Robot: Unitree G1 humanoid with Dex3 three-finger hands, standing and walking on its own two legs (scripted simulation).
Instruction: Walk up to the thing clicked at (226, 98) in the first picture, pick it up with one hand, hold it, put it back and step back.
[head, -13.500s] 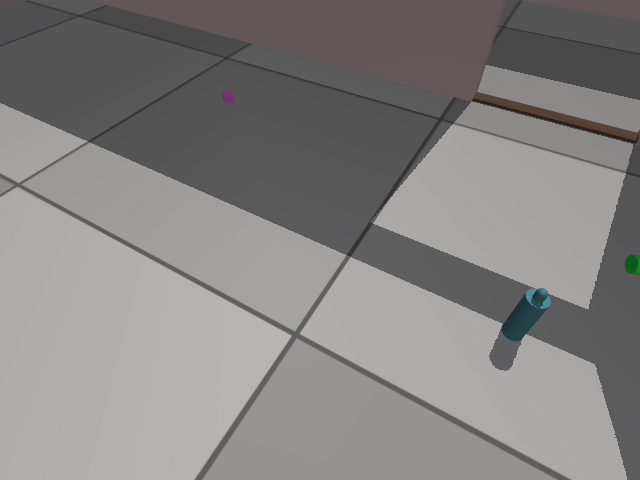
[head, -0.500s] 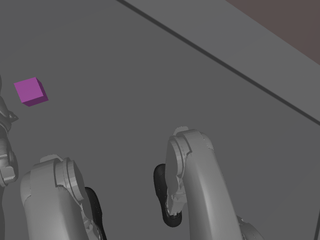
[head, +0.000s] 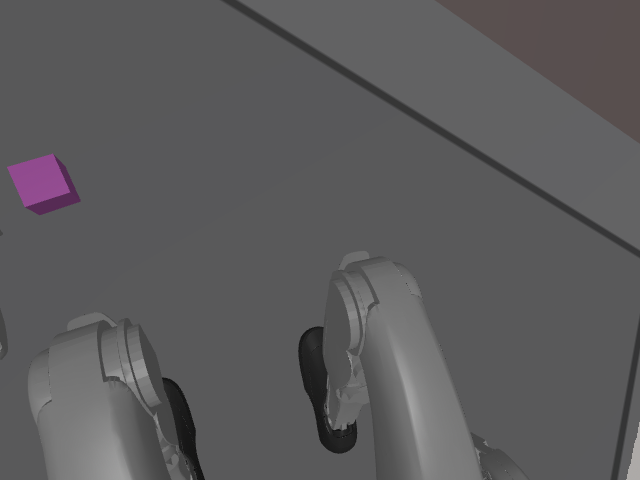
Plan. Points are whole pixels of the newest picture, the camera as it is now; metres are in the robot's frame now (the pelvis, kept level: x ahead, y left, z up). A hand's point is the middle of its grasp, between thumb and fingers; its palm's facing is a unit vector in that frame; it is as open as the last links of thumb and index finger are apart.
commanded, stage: rise first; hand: left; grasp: from above
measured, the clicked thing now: (46, 185) +0.51 +0.27 -0.29
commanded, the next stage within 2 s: none
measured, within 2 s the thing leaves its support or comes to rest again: neither
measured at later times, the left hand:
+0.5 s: hand out of the picture +0.47 +0.32 -0.16, palm faces -0.42 -0.17 -0.89, open 14.1 cm
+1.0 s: hand out of the picture +0.47 +0.32 -0.16, palm faces -0.42 -0.15 -0.89, open 14.1 cm
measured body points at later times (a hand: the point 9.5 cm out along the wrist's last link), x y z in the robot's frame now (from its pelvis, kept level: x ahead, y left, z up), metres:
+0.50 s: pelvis +0.00 +0.00 +0.00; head +0.25 +0.07 +0.37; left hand +0.48 +0.33 -0.11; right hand +0.03 -0.27 -0.09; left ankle +0.07 +0.13 -0.28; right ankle +0.10 -0.12 -0.28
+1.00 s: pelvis +0.00 +0.00 +0.01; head +0.25 +0.07 +0.37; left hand +0.48 +0.33 -0.11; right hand +0.03 -0.27 -0.09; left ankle +0.07 +0.13 -0.28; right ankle +0.10 -0.12 -0.28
